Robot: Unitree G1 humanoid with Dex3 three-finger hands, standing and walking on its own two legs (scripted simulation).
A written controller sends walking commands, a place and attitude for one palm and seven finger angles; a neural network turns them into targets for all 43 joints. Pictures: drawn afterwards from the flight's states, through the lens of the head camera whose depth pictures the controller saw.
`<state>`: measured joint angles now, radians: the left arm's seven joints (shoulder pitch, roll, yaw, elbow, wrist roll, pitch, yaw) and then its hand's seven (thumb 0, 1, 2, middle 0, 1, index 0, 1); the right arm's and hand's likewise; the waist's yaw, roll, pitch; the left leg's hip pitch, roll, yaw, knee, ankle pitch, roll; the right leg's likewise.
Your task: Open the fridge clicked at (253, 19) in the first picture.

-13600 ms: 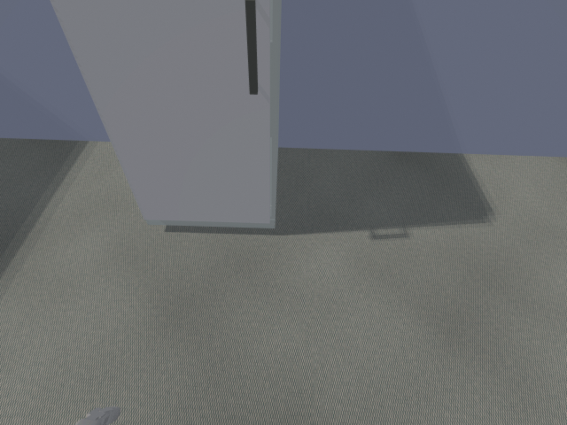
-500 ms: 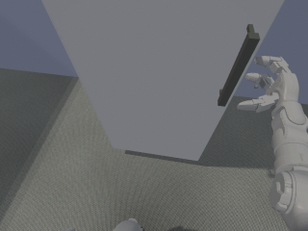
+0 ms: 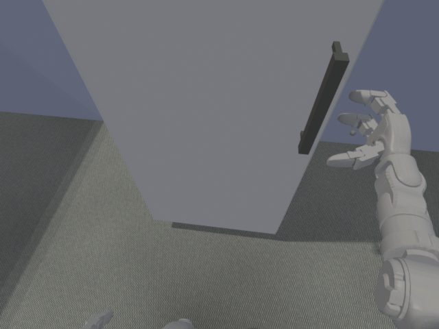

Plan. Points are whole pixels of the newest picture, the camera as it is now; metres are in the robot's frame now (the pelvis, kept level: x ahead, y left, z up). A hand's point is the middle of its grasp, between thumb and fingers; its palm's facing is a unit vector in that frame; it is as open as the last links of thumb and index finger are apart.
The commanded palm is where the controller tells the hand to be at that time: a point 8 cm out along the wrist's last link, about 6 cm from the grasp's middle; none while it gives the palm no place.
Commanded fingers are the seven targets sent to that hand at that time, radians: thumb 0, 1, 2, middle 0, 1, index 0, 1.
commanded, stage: move the hooked fingers beside the handle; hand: right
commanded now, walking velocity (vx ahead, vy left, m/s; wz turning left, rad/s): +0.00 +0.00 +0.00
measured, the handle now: (317, 105) +0.53 -0.12 +0.11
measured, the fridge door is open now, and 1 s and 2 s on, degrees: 0 0 0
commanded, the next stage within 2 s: feel for the door with the fingertips in 0.26 s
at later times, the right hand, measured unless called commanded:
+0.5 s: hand (349, 131) +0.46 -0.17 +0.11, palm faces -0.01 +1.00 +0.00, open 14.0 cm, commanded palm +0.43 -0.21 +0.12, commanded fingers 0.00 0.50 -0.30 0.30 1.20 0.30 1.20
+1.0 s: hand (330, 123) +0.48 -0.14 +0.11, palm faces +0.00 +1.00 -0.01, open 14.0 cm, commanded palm +0.45 -0.19 +0.12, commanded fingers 0.00 0.50 -0.30 0.30 1.20 0.30 1.20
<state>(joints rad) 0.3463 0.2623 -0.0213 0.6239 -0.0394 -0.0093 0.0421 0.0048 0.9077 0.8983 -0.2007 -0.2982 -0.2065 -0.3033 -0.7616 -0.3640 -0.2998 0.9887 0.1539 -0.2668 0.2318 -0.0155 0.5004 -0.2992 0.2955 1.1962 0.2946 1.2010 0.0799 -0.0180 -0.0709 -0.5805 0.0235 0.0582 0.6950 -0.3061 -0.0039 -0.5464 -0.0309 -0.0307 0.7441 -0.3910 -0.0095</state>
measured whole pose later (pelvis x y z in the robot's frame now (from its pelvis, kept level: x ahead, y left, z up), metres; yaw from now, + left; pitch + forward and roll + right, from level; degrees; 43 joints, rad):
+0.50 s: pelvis +0.00 +0.00 +0.00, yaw +0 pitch +12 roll +1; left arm 0.40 0.27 -0.02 0.64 -0.04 0.00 0.04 0.01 0.91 0.90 -0.20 -0.30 -0.21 -0.30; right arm -0.77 -0.38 -0.31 1.00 0.16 -0.29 0.23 -0.02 0.50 -0.30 0.29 1.20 0.29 1.20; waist 0.09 -0.02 -0.07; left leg -0.60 0.02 0.05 0.71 -0.30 0.00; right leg -0.57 -0.04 -0.04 0.75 -0.39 -0.01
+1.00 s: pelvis -0.01 +0.01 +0.00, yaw +0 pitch +12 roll +1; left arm 0.35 0.25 -0.03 0.63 -0.03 -0.02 0.03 0.00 0.91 0.90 -0.20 -0.30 -0.21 -0.30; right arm -0.87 -0.34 -0.29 1.09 0.11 -0.31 0.13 -0.02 0.50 -0.30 0.30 1.20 0.29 1.20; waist 0.11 -0.02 -0.06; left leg -0.63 0.02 0.05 0.73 -0.31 0.00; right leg -0.59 -0.03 -0.03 0.76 -0.39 0.00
